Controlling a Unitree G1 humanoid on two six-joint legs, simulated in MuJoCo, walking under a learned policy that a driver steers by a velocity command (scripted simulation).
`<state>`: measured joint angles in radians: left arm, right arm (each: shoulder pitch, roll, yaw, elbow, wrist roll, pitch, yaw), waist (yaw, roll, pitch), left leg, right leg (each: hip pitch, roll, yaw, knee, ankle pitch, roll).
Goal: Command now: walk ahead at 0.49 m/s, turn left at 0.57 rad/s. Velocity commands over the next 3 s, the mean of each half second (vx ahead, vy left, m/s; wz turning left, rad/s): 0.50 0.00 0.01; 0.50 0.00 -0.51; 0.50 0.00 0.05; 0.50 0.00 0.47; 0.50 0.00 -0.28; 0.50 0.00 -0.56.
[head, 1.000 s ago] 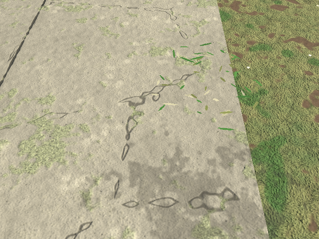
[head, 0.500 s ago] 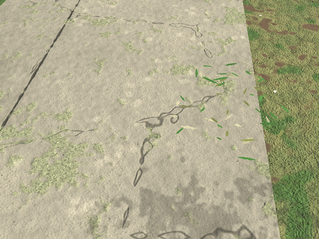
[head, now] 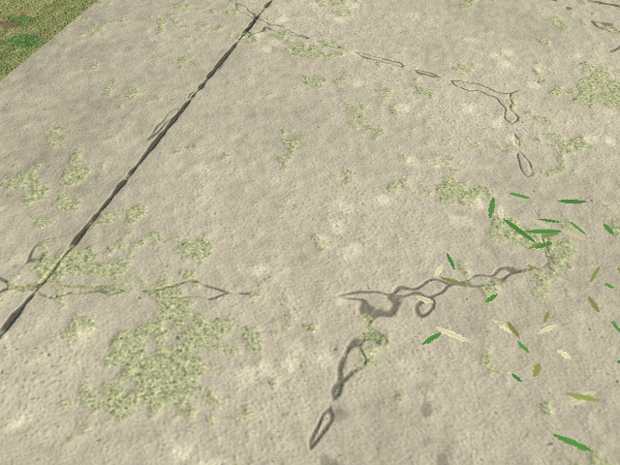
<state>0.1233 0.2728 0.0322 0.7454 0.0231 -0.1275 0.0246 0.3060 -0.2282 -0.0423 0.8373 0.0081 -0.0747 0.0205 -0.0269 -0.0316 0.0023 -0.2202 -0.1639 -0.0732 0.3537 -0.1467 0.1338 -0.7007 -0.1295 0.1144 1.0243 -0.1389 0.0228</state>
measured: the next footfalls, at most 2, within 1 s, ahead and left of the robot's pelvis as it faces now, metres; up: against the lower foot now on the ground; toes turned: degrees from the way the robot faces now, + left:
right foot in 0.24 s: +0.31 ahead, -0.14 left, +0.00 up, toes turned +5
left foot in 0.74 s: +0.58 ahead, +0.04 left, +0.00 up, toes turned -15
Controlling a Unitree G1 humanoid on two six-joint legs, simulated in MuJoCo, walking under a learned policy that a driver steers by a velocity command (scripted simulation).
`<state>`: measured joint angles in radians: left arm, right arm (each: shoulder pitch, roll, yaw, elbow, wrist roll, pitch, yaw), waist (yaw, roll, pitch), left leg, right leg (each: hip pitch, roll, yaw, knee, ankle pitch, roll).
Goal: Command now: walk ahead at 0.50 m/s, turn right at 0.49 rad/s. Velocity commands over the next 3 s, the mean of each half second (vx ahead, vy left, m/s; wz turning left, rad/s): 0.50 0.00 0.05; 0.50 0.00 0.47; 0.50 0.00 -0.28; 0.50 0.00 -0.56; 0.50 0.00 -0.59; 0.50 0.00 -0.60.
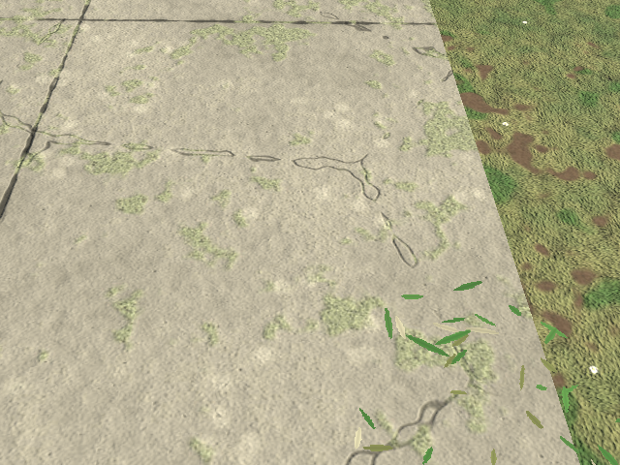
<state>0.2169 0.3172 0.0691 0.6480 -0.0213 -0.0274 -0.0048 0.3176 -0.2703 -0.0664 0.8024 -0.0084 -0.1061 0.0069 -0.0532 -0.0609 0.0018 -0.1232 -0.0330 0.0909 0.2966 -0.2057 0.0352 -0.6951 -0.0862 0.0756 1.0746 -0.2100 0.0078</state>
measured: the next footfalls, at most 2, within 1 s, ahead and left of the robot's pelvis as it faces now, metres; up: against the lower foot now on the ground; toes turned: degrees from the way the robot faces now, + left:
right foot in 0.24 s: +0.29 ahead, -0.17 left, +0.00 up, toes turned -4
left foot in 0.78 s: +0.53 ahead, +0.13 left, +0.00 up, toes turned +17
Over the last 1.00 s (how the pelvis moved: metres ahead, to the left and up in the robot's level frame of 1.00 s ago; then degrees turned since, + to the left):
0.53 -0.05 0.00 -20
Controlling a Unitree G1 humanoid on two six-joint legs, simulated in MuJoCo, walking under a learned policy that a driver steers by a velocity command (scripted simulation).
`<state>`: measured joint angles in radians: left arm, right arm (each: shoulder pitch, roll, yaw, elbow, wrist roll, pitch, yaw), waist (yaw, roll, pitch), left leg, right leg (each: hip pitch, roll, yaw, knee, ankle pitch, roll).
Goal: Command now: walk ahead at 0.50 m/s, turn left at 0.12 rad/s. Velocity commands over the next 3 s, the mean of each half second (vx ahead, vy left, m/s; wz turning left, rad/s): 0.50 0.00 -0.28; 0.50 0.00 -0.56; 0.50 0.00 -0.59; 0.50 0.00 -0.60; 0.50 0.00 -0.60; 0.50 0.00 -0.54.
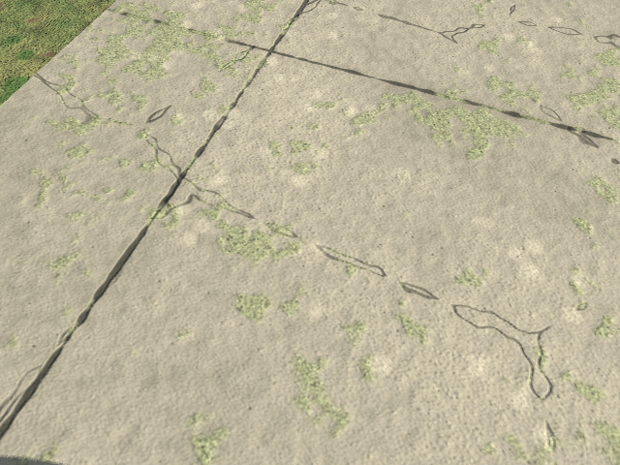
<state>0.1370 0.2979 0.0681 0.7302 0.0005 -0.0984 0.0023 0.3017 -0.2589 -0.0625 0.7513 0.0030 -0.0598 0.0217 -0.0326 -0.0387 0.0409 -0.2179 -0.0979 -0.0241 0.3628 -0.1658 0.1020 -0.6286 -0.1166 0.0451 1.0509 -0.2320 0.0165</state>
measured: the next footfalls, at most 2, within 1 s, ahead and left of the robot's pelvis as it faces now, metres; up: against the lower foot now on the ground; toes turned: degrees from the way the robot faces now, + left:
right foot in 0.34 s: +0.37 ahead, -0.15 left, +0.00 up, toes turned -9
left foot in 0.80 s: +0.68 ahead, -0.02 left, +0.00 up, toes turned -27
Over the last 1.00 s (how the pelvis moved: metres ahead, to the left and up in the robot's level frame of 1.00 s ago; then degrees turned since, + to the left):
0.50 0.05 0.00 21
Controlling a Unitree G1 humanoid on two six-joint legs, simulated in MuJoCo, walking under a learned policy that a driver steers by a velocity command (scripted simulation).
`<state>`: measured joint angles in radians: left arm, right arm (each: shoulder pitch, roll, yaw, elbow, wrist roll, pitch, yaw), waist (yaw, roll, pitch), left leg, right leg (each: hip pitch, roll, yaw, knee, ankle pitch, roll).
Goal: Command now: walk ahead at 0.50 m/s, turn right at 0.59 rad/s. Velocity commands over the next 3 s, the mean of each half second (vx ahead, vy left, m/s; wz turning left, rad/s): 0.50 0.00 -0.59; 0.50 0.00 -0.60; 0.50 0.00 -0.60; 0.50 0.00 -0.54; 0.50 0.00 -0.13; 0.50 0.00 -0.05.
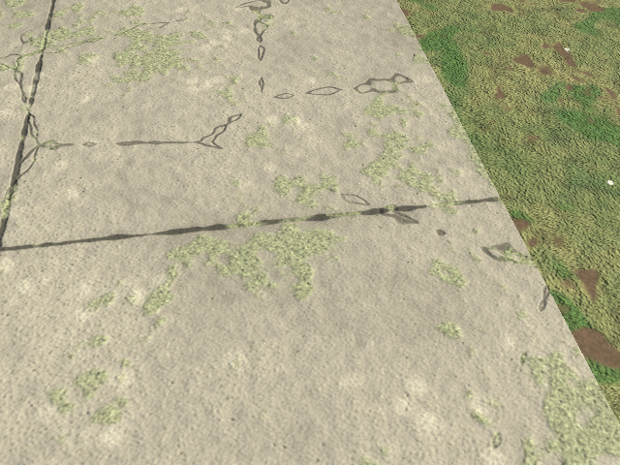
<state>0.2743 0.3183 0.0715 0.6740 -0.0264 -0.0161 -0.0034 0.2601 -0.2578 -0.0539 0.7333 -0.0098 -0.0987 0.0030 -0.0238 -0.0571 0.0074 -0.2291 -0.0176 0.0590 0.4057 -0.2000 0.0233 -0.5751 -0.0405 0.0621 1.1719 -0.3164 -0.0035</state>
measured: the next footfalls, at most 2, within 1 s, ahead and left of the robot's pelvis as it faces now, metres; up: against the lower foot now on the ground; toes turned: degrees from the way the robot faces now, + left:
right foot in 0.32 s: +0.32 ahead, -0.17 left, +0.00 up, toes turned -14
left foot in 0.80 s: +0.64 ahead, -0.07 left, +0.00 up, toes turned -32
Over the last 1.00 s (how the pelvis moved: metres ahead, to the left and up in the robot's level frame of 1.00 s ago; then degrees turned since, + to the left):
0.58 -0.09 0.00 -30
